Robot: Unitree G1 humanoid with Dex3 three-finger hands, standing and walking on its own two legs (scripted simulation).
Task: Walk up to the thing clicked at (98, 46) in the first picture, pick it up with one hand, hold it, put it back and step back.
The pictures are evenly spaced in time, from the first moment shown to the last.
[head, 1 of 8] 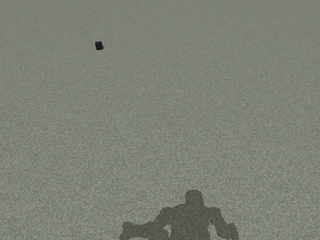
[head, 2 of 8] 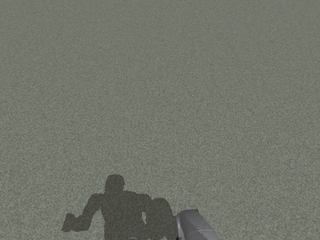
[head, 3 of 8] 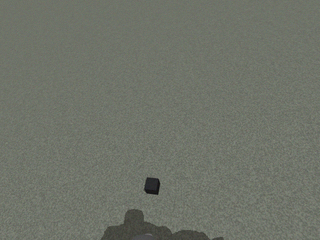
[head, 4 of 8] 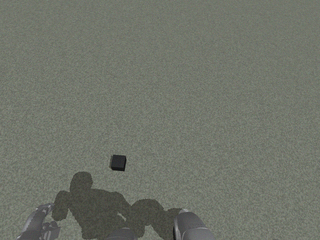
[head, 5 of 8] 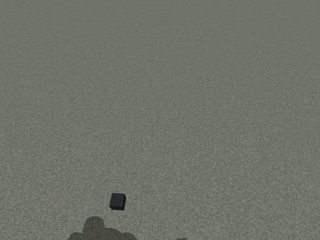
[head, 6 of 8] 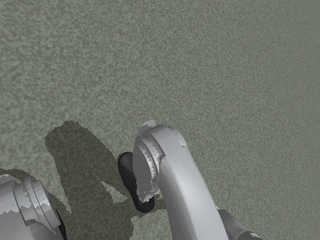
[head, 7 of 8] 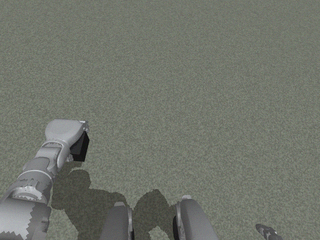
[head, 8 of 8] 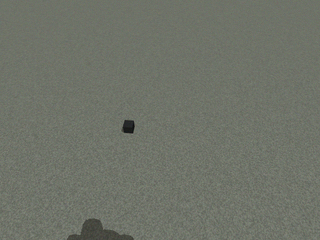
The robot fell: no
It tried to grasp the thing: yes
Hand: left
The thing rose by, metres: 0.67
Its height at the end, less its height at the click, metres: +0.00
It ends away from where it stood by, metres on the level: 0.03
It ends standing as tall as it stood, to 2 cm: yes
